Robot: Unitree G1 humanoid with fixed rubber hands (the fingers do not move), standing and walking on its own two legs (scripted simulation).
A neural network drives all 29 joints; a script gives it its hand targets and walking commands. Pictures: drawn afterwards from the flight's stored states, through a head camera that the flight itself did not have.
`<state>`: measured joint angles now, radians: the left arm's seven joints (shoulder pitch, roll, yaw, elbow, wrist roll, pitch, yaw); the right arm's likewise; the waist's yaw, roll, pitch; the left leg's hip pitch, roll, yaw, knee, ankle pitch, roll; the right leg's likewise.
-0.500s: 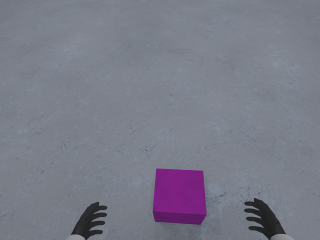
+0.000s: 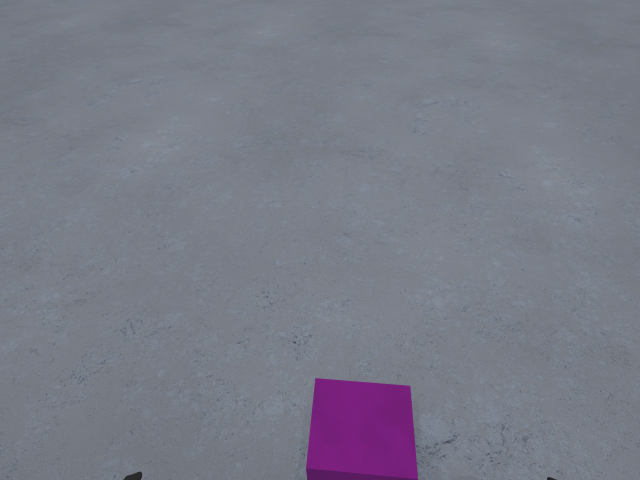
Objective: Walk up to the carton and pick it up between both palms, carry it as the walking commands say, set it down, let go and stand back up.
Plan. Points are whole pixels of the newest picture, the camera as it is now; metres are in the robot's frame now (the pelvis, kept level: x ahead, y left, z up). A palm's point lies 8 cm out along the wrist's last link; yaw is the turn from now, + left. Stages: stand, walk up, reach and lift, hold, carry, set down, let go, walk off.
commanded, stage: stand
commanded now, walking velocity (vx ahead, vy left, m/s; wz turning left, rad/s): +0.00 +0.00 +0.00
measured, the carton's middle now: (359, 440) +0.42 -0.06 -0.66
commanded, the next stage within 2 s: none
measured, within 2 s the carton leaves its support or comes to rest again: neither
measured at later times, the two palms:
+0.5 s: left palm out of the picture +0.04 +0.31 -0.10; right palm out of the picture +0.07 -0.28 -0.09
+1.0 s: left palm out of the picture +0.02 +0.31 -0.10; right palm out of the picture +0.05 -0.28 -0.10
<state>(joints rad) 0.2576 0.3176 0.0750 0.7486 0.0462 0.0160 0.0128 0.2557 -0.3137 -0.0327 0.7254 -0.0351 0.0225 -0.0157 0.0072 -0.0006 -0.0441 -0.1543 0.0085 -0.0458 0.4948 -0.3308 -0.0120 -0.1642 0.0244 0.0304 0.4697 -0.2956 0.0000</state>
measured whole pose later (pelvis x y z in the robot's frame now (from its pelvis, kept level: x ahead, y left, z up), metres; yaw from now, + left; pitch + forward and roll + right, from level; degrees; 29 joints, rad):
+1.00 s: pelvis -0.04 +0.01 +0.01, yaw +0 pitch -2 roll +0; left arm 0.23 0.35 0.03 0.96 0.02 -0.01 0.00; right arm 0.19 -0.36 0.01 0.95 -0.02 -0.01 0.00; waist 0.01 0.00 -0.01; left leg -0.14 -0.02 -0.04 0.41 -0.23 0.01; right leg -0.16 -0.01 0.05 0.40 -0.20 0.03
